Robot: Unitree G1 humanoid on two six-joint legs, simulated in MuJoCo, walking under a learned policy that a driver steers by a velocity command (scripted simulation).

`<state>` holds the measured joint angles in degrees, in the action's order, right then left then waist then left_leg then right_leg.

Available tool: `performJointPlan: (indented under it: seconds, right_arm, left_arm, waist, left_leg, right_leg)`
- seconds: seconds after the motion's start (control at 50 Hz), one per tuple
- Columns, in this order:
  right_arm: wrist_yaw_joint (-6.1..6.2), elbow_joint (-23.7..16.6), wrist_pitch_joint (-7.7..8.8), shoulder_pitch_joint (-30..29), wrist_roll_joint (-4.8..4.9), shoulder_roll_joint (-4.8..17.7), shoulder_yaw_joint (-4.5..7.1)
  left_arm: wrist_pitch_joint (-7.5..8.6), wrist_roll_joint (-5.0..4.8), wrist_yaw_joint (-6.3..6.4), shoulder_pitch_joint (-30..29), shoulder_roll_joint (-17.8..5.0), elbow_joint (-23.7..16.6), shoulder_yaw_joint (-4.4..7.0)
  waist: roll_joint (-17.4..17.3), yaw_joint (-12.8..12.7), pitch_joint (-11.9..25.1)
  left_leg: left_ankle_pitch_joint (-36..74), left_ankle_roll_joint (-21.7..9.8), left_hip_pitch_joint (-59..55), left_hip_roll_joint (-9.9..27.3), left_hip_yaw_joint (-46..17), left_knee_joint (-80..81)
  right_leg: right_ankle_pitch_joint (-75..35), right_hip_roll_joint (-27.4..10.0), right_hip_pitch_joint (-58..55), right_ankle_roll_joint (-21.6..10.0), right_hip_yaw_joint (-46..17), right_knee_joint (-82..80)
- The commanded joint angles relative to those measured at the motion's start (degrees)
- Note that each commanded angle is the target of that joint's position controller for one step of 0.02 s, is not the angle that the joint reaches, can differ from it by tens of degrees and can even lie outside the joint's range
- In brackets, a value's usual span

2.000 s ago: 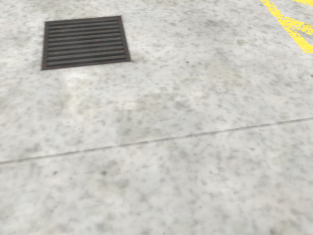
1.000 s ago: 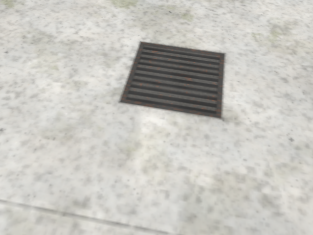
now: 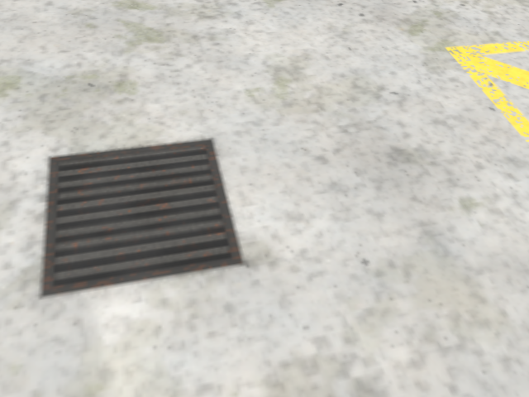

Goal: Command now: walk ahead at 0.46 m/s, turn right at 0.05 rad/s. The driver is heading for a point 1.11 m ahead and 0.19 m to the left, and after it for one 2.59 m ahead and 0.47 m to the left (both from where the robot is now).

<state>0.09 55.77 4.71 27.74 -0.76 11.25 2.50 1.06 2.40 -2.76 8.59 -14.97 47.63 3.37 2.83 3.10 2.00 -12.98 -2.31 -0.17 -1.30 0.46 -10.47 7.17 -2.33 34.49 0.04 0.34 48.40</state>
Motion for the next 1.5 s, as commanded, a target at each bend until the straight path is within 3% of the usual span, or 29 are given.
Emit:
performJointPlan:
  seconds: [0.02, 0.1, 0.16, 0.18, 0.2, 0.22, 0.24, 0.26, 0.3, 0.4, 0.58, 0.68, 0.7, 0.72, 0.74, 0.76, 0.8, 0.84, 0.94, 1.14, 1.2, 1.24, 1.26, 1.28, 1.3, 1.32, 1.36, 1.42, 1.5]
  right_arm:
    - [0.23, -1.0, 0.8, 3.0, -0.17, 8.0, 1.57]
    - [0.43, 0.3, 0.51, 4.0, -0.37, 9.1, 1.73]
    - [0.35, 0.2, 0.23, 0.2, 0.21, 10.8, 2.07]
    - [0.2, -0.5, 0.31, -0.7, 0.71, 9.9, 1.79]
    - [-0.17, -3.3, 0.35, 1.2, 2.13, 3.8, 0.28]
    - [0.29, -2.7, -0.08, 3.0, 1.63, 5.9, 1.27]
    - [0.4, -2.7, -0.66, -0.3, 0.67, 8.0, 2.1]
    - [-0.16, -2.9, -0.61, -3.0, 0.38, 6.3, 1.76]
    - [-0.92, -2.7, -1.65, -3.9, -0.69, 4.9, 1.92]
    - [-2.54, -5.1, -3.75, -9.7, -1.11, 3.4, 1.98]
    - [-4.37, -12.6, -3.54, -27.7, -1.25, 3.1, 0.25]
    - [-3.08, -10.1, -3.37, -16.1, -1.6, 7.0, 2.08]
    - [-2.34, -7.4, -2.93, -7.6, -2.14, 9.4, 3.33]
    - [-1.39, -6.9, -2.99, -3.4, -2.66, 15.6, 5.19]
    - [-1.32, -8.3, -3.64, -5.4, -0.98, 19.4, 5.92]
    - [-0.88, -8.0, -4.21, -5.9, -0.14, 17.8, 5.53]
    - [-0.27, -7.8, -3.66, -11.7, 0.13, 12.1, 4.02]
    - [-0.05, -8.2, -2.34, -14.5, 0.54, 9.1, 2.83]
    - [-0.61, -5.3, -0.1, -8.6, 0.42, 10.2, 2.52]
    - [0.77, -2.0, 0.68, -3.3, -0.72, 9.0, 0.95]
    - [1.65, -1.5, 0.7, -4.9, -0.97, 10.6, 0.86]
    - [2.06, -1.7, 0.02, -5.9, -1.43, 12.5, 1.27]
    - [2.03, -2.4, -0.28, -7.1, -1.04, 13.2, 1.36]
    - [1.62, -5.2, 0.19, -7.1, 0.09, 10.9, 0.58]
    - [0.47, -7.1, 0.91, -5.8, 0.57, 8.8, 0.61]
    - [0.12, -7.9, 1.31, -9.7, -0.76, 10.6, 0.6]
    - [-0.3, -9.3, 2.15, -12.8, -0.23, 9.7, 0.25]
    - [-0.64, -10.1, -0.97, -11.5, -2.23, 8.1, -0.23]
    - [-1.07, -12.9, -2.31, -17.3, -2.13, 7.6, -0.6]
  left_arm:
    - [1.0, -0.39, -0.17, -12.3, -0.8, -6.5, -0.67]
    - [1.46, -0.77, 0.19, -14.2, -1.5, -7.6, -0.86]
    - [2.57, -0.75, 1.76, 0.3, -4.0, -3.2, 0.43]
    - [3.42, 0.26, 2.66, 10.0, -7.0, -0.6, 1.5]
    - [3.74, 1.79, 3.46, 18.3, -13.2, -0.1, 2.9]
    - [2.89, 0.47, 3.1, 18.4, -14.1, 0.8, 3.21]
    - [2.57, -0.24, 2.85, 12.2, -10.0, 0.0, 2.16]
    - [2.9, -0.63, 2.64, 7.1, -5.6, -0.8, 1.06]
    - [3.76, -0.94, 2.85, 4.4, -2.2, -0.1, 0.04]
    - [5.83, -1.53, 3.3, 8.7, -2.4, 2.6, 0.17]
    - [5.36, -1.38, 4.24, 15.0, -4.7, 6.1, 0.35]
    - [2.85, -0.92, 4.93, 15.4, -8.6, 6.4, 1.34]
    - [2.47, -1.03, 4.6, 14.7, -8.8, 5.7, 1.37]
    - [2.63, -1.61, 4.04, 16.0, -4.3, 3.2, 0.41]
    - [3.24, -1.9, 3.07, 13.2, -3.8, -1.1, 0.56]
    - [3.91, -1.35, 2.8, 5.5, -6.0, -2.7, 0.86]
    - [4.77, -1.87, 2.71, 7.2, -4.5, -1.7, 0.31]
    - [2.64, 0.07, 2.59, 10.4, -3.6, -0.3, 0.11]
    - [0.47, -0.31, 1.4, 5.6, -2.7, -1.2, -0.04]
    - [1.07, -1.04, 0.27, -8.3, -2.0, -5.5, -0.81]
    - [1.18, -0.83, 0.53, -4.9, -2.6, -5.2, -0.53]
    - [1.49, -0.63, 0.97, 5.5, -4.7, -2.3, 0.53]
    - [1.95, 0.0, 1.27, 14.2, -6.4, 0.2, 1.46]
    - [1.79, 0.76, 2.08, 21.6, -12.6, 1.3, 3.45]
    - [1.13, -0.76, 1.97, 18.3, -14.6, 0.7, 4.12]
    - [0.91, -2.47, 1.51, 14.7, -13.6, 0.6, 4.05]
    - [0.75, -2.02, 1.87, 9.9, -7.5, 0.2, 2.47]
    - [1.88, -2.45, 2.44, 8.7, -6.5, 0.5, 1.77]
    - [2.75, -2.56, 2.42, 11.8, -8.6, 1.1, 2.28]
  waist:
    - [-10.0, 2.0, -7.8]
    - [-10.9, 1.7, -8.1]
    - [-8.4, -6.2, -1.6]
    - [-5.8, -10.0, 4.8]
    - [5.7, -11.6, 14.5]
    - [10.3, -10.1, 17.2]
    - [3.9, -7.5, 7.7]
    - [1.4, -6.0, 0.6]
    - [3.0, -3.3, -4.3]
    - [1.6, -1.9, -5.4]
    - [0.4, -4.5, -8.6]
    - [2.9, 1.0, 0.3]
    - [0.1, 5.0, 4.7]
    - [-8.7, 4.9, 10.4]
    - [-14.9, 2.4, 14.1]
    - [-5.5, 3.7, 7.9]
    - [-0.4, -1.7, -1.6]
    - [-1.4, -4.9, -1.9]
    - [-4.2, -3.6, -4.1]
    - [-5.5, 0.8, -8.7]
    - [-7.3, -1.8, -6.0]
    - [-8.7, -6.5, 0.0]
    - [-7.3, -10.8, 4.4]
    - [0.3, -13.0, 10.7]
    - [12.1, -8.3, 15.0]
    - [2.0, -8.1, 10.7]
    - [-5.5, -4.9, -1.3]
    - [-3.1, -1.5, -2.9]
    - [-1.2, -2.7, -4.1]
  left_leg:
    - [11.0, -7.7, -1.2, 12.0, -8.1, 4.0]
    - [23.6, -7.4, -1.4, 13.6, -7.8, -0.7]
    - [41.0, -5.2, 2.2, 12.0, -5.9, -15.8]
    - [32.6, -4.0, 10.6, 9.0, -4.0, -27.5]
    - [6.1, -1.7, 27.5, 2.7, -0.1, -47.1]
    - [-16.2, -2.3, 33.6, -1.4, -2.5, -57.8]
    - [-12.2, -3.3, 35.9, 2.6, -5.1, -61.0]
    - [-7.5, -3.3, 35.6, 4.7, -4.6, -59.4]
    - [-3.9, -2.8, 32.4, 6.8, -3.9, -55.3]
    - [3.3, -1.5, 38.0, 7.4, -2.1, -53.4]
    - [12.9, -3.2, 35.0, 4.6, 6.3, -27.9]
    - [-1.0, -9.4, 18.6, -3.9, 9.4, -23.4]
    - [-0.1, -11.5, 6.3, -4.0, 6.6, -18.5]
    - [-6.3, -16.6, -9.8, 10.6, -13.5, -17.2]
    - [-3.5, -24.1, -17.9, 21.4, -43.6, -7.7]
    - [-1.0, -21.7, -14.4, 19.8, -36.7, -5.3]
    - [10.0, -16.7, 0.2, 15.7, -23.7, -3.6]
    - [18.0, -14.3, 7.6, 11.4, -16.1, -2.4]
    - [24.1, -11.4, 7.5, 9.2, -8.9, 1.8]
    - [31.5, -6.5, -6.2, 12.0, 1.3, 3.1]
    - [55.2, -4.9, -9.3, 13.1, 4.5, -5.4]
    - [66.4, -4.4, -9.9, 13.5, 5.9, -21.3]
    - [58.3, -3.6, -3.5, 12.4, 7.5, -34.3]
    - [36.5, -1.8, 12.5, 8.0, 9.5, -55.1]
    - [-15.1, 0.4, 33.4, -5.2, 3.5, -73.0]
    - [-11.6, -0.7, 39.4, -0.4, -5.2, -74.5]
    - [-5.1, -0.2, 38.3, 4.5, -4.1, -65.4]
    - [-4.7, 2.7, 32.1, 6.5, -3.1, -56.9]
    - [2.3, 5.3, 35.0, 7.2, -0.2, -45.7]
  right_leg:
    - [-1.2, 0.1, 6.5, 0.7, 3.6, -6.9]
    - [2.2, 1.6, -1.6, -1.9, 5.0, -14.6]
    - [1.4, 5.1, -23.0, -4.8, 5.1, -22.2]
    - [1.9, 0.2, -38.2, -6.5, 0.5, -22.4]
    - [14.1, -18.1, -55.6, -10.1, -21.5, -25.2]
    - [15.9, -24.6, -52.5, -12.9, -37.7, -33.2]
    - [19.6, -21.8, -44.0, -11.6, -30.3, -33.8]
    - [16.7, -18.8, -35.6, -10.5, -22.5, -36.1]
    - [8.0, -14.0, -27.0, -7.6, -11.5, -39.1]
    - [-6.8, -12.7, -28.1, -8.1, -0.3, -40.9]
    - [-24.1, -12.5, -34.6, -6.8, 11.9, -38.8]
    - [-52.4, -13.5, -40.4, -6.1, 14.9, -12.5]
    - [-42.5, -12.5, -33.6, -4.7, 15.6, 1.5]
    - [-9.3, -8.0, -15.4, -2.2, 15.5, 21.2]
    - [24.7, 4.3, 2.9, 0.4, 6.0, 36.9]
    - [18.9, 0.3, 9.4, -0.3, -1.7, 36.2]
    - [11.4, -4.2, 4.8, -0.8, -1.6, 25.3]
    - [10.4, -5.6, -2.8, 0.3, -1.8, 19.6]
    - [1.9, -6.3, 0.5, 1.1, 0.7, 9.6]
    - [-7.3, -0.6, 4.9, -3.4, 2.8, -10.9]
    - [-0.3, 3.7, -3.1, -6.6, 6.8, -14.2]
    - [4.9, 7.3, -13.2, -9.3, 7.8, -16.0]
    - [2.6, 6.9, -25.1, -11.3, 5.3, -20.5]
    - [6.2, -5.8, -40.9, -17.1, -12.6, -21.7]
    - [-0.7, -17.4, -52.5, -25.0, -42.8, -29.1]
    - [0.3, -15.8, -49.4, -24.2, -38.2, -30.2]
    - [-4.7, -12.3, -33.6, -19.9, -26.2, -33.7]
    - [-12.6, -6.3, -24.3, -17.2, -18.1, -35.8]
    - [-15.1, -3.5, -23.0, -15.8, -14.5, -38.2]
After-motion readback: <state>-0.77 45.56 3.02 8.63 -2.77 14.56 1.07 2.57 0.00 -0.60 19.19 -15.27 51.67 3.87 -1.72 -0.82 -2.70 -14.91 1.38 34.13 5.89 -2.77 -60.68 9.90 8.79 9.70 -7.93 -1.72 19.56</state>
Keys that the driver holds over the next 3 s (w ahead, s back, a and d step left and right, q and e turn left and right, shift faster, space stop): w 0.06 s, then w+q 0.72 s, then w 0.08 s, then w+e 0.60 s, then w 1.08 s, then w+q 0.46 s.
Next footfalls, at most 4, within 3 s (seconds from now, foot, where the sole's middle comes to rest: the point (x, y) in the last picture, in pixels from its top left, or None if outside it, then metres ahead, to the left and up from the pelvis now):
0.18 right None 0.24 -0.13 -0.79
0.70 left None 0.50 0.10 -0.79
1.26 right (221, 286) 0.85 0.07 -0.79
1.80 left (158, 212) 1.13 0.27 -0.79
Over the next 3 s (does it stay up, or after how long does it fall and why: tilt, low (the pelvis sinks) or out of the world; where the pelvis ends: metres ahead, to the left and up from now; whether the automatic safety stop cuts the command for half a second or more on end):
stays up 1.62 0.24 -0.02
